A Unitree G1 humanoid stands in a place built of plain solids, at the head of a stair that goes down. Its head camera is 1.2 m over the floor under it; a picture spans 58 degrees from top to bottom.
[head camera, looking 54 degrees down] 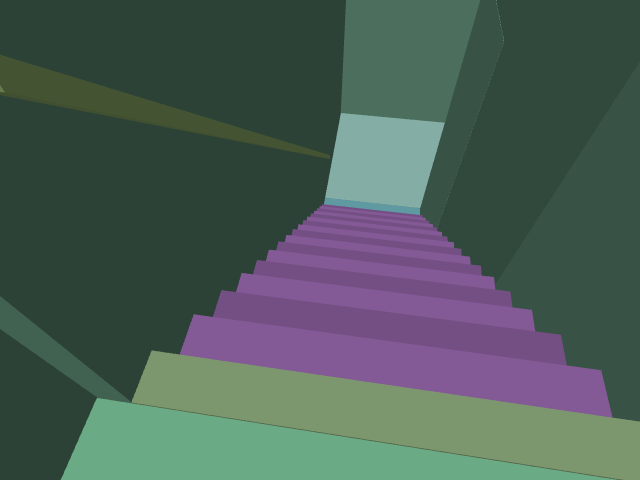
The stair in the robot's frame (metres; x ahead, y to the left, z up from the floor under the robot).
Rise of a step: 0.21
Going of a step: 0.22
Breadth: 1.40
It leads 8 degrees to the right of straight ahead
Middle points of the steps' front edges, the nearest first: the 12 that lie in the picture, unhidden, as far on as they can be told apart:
0.38 -0.21 0.00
0.60 -0.24 -0.21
0.82 -0.27 -0.43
1.03 -0.30 -0.64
1.25 -0.34 -0.85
1.47 -0.37 -1.07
1.69 -0.40 -1.28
1.91 -0.43 -1.49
2.13 -0.46 -1.71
2.35 -0.50 -1.92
2.57 -0.53 -2.14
2.79 -0.56 -2.35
